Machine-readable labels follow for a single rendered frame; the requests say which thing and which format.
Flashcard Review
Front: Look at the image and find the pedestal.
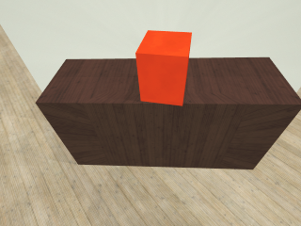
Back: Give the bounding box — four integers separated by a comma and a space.
36, 56, 301, 170

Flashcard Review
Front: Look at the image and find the carton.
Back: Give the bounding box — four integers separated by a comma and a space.
135, 30, 192, 106

